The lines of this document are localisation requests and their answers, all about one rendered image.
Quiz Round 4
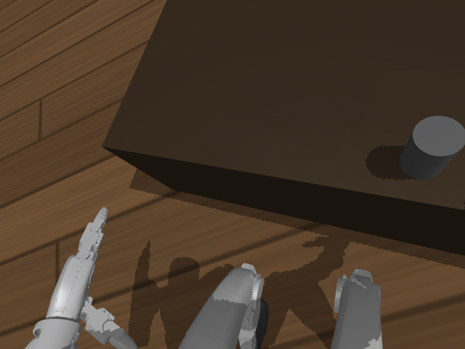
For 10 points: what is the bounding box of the left robot hand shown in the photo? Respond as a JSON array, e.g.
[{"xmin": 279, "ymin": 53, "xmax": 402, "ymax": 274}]
[{"xmin": 46, "ymin": 206, "xmax": 138, "ymax": 349}]

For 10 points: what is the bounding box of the left robot arm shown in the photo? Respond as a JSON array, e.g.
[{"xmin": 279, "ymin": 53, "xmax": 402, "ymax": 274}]
[{"xmin": 25, "ymin": 317, "xmax": 81, "ymax": 349}]

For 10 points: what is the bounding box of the left robot foot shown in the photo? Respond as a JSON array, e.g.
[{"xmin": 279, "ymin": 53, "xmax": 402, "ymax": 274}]
[{"xmin": 255, "ymin": 299, "xmax": 269, "ymax": 349}]

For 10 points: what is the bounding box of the can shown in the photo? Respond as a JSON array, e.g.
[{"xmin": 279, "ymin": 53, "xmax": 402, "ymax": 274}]
[{"xmin": 400, "ymin": 116, "xmax": 465, "ymax": 180}]

